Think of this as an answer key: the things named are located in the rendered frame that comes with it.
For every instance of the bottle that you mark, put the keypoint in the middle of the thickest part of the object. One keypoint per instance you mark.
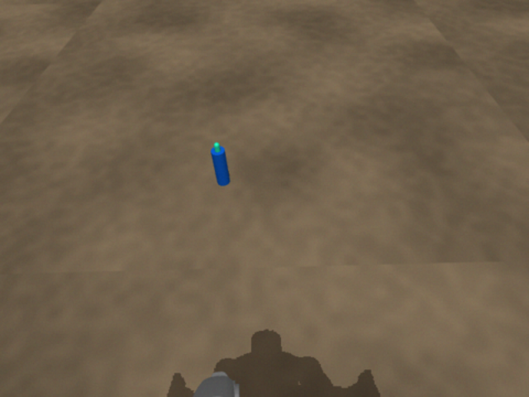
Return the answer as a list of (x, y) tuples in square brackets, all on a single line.
[(220, 164)]

